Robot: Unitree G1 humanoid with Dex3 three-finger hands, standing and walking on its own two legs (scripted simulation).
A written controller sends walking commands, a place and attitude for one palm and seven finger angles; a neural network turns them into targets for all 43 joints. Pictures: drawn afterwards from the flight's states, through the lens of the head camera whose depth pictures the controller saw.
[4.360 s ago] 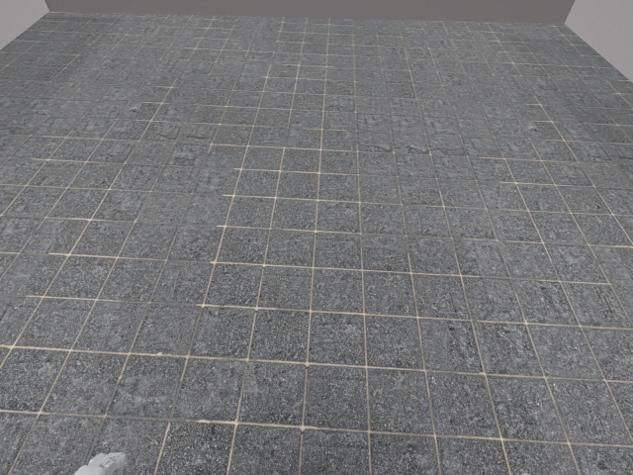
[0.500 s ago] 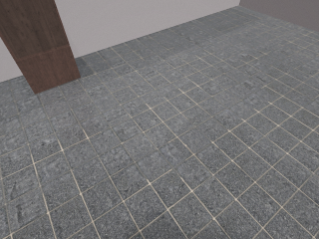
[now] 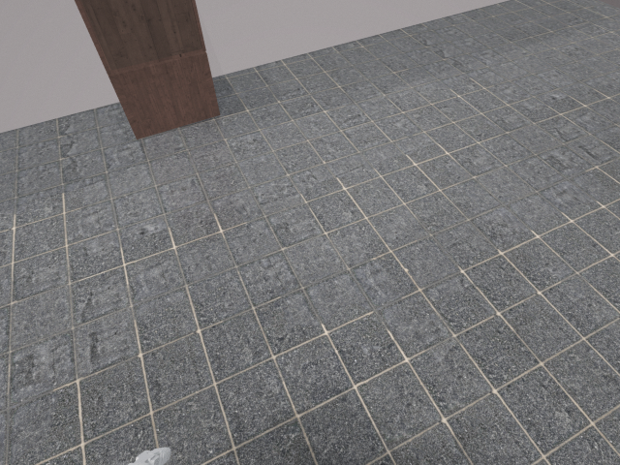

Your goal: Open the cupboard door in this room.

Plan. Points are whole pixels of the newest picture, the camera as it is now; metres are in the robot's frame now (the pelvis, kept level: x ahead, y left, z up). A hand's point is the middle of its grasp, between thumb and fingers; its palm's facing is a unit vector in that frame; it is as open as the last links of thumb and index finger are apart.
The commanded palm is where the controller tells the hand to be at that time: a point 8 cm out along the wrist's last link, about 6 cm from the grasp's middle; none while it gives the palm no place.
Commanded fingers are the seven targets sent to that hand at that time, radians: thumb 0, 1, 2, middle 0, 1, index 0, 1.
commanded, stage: turn or walk to find it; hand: left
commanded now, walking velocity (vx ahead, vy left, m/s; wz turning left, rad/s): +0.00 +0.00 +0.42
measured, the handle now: out of the picture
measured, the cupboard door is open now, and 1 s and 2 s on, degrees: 0 0 0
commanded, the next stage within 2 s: stand and wait in 1.56 s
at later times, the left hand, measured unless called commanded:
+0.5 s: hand out of the picture -0.06 +0.22 -0.19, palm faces +0.27 -0.93 -0.23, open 7.4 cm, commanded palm none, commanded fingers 0.00 0.90 0.90 -0.20 -0.30 -0.20 -0.30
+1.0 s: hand out of the picture +0.02 +0.24 -0.15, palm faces +0.39 -0.88 -0.26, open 7.4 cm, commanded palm none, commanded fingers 0.00 0.90 0.90 -0.20 -0.30 -0.20 -0.30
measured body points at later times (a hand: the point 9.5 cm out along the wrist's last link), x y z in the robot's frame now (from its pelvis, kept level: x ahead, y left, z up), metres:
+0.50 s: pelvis -0.02 +0.02 -0.01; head +0.03 +0.06 +0.43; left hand -0.08 +0.27 -0.17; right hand +0.14 -0.21 -0.14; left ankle -0.06 +0.11 -0.74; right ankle -0.01 -0.12 -0.73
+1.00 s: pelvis -0.02 +0.01 +0.00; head +0.01 +0.01 +0.45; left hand +0.00 +0.29 -0.13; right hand +0.10 -0.21 -0.16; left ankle -0.06 +0.11 -0.74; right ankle +0.02 -0.10 -0.73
